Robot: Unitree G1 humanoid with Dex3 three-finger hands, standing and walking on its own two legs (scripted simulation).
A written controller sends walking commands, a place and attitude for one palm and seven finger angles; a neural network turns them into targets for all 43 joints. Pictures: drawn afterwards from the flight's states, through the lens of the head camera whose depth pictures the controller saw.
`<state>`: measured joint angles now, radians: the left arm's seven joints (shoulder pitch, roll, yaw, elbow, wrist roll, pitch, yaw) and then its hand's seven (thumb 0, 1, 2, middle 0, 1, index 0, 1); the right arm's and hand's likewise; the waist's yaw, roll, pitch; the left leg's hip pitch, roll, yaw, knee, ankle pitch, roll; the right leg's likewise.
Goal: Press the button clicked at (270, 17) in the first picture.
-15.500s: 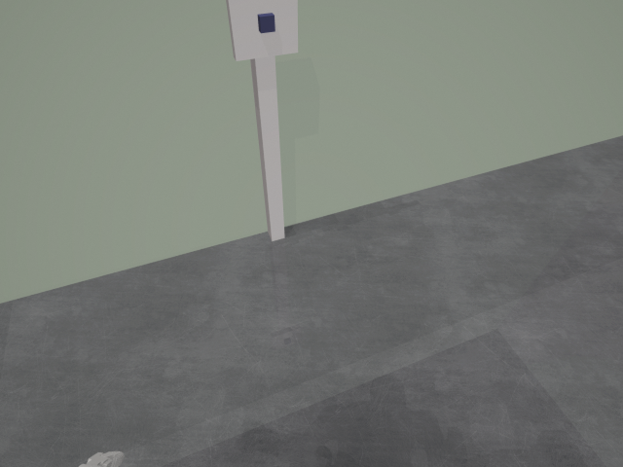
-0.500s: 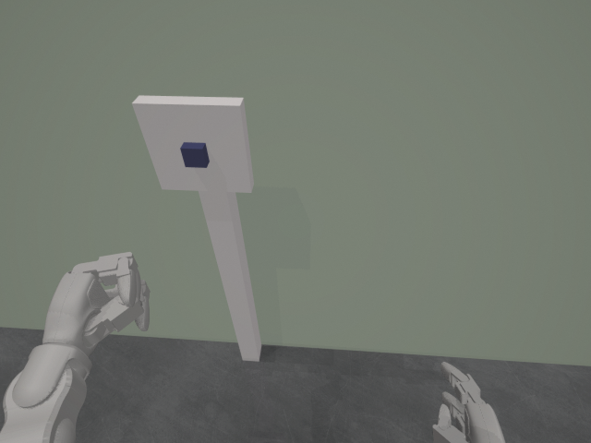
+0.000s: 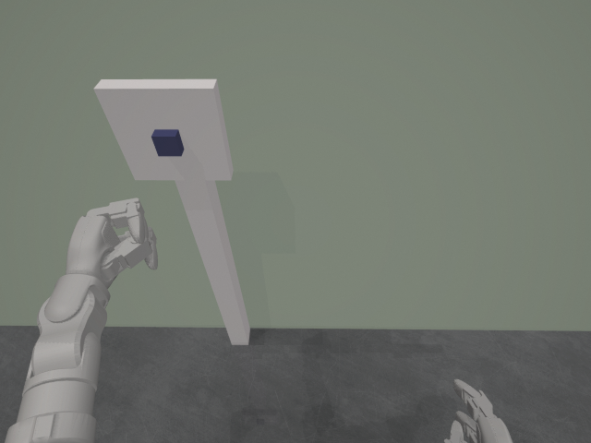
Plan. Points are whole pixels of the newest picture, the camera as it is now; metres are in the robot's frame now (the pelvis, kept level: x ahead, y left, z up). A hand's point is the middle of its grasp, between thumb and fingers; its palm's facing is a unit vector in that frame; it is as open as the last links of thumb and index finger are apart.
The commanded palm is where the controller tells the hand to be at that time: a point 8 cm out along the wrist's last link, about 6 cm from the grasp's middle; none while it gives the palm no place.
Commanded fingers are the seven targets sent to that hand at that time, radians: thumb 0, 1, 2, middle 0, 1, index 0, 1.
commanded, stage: aim a knuckle at the button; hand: left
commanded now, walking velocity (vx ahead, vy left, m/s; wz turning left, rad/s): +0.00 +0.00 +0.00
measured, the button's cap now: (168, 141) +0.53 +0.25 +0.13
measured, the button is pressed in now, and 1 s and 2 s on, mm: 0 0 0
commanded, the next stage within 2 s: press the button with the knuckle in 1.34 s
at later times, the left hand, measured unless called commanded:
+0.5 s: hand (172, 204) +0.41 +0.21 +0.11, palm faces +0.07 -1.00 -0.02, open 3.1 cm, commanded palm +0.39 +0.26 +0.11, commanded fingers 0.00 0.90 0.90 -1.30 -1.50 -1.30 -1.50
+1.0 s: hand (173, 198) +0.44 +0.22 +0.10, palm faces +0.07 -1.00 -0.01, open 3.1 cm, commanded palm +0.41 +0.27 +0.10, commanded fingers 0.00 0.90 0.90 -1.30 -1.50 -1.30 -1.50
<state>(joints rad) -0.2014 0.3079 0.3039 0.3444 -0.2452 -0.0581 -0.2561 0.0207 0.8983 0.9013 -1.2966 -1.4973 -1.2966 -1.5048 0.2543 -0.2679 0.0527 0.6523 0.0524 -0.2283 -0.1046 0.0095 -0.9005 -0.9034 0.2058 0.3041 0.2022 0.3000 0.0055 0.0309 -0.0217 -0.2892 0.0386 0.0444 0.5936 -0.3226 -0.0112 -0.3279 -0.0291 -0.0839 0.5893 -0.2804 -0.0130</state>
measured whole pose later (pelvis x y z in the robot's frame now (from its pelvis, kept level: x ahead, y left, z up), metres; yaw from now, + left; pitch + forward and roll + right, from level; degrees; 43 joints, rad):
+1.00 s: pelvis +0.01 +0.01 -0.01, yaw -2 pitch +8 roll -1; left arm -0.59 0.41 0.39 0.88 -0.17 -0.27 -0.25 0.02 0.90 0.90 -1.30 -1.50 -1.30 -1.50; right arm 0.37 -0.27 0.02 0.64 0.04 -0.02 -0.06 0.01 -0.90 -0.90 0.21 0.30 0.20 0.30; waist -0.07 0.02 -0.05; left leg -0.46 0.05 0.07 0.68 -0.36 0.00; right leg -0.50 -0.02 -0.05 0.65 -0.29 -0.01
